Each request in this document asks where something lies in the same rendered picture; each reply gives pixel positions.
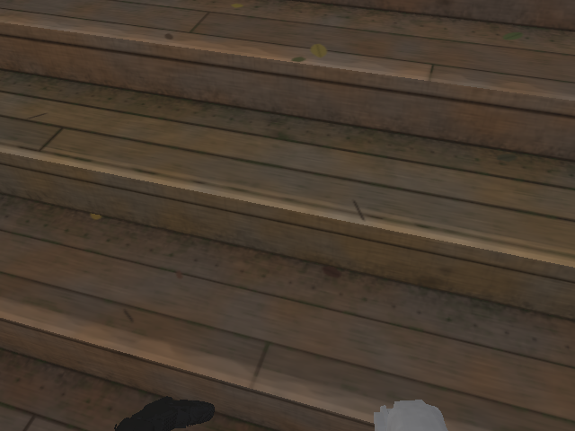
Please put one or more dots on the robot right thigh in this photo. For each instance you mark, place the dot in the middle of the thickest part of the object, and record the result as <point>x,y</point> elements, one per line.
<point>409,415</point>

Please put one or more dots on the robot left hand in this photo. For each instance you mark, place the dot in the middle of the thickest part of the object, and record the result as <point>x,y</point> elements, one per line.
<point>167,414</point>

